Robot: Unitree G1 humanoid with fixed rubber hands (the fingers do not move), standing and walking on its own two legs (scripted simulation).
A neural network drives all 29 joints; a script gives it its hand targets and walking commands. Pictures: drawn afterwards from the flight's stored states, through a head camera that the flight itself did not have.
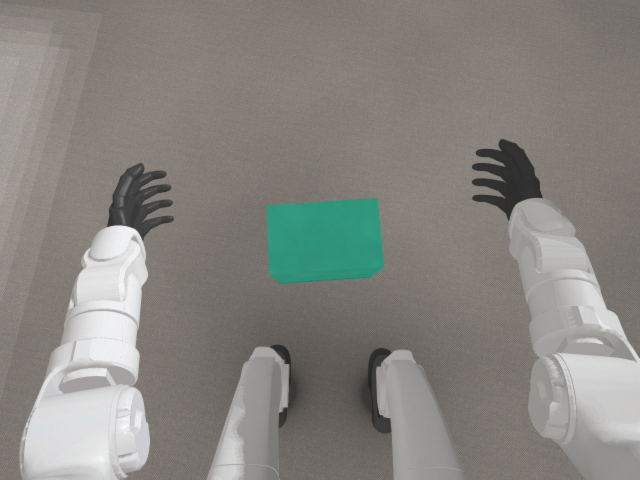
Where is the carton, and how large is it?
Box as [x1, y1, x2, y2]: [266, 198, 383, 283]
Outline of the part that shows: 377,199 367,198 266,205 269,274 280,283 370,277 383,266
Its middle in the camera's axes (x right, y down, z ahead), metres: +0.01 +0.01 +0.96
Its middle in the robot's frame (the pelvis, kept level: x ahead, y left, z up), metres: +0.47 +0.02 -0.56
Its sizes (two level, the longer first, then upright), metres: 0.250 0.156 0.233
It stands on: the floor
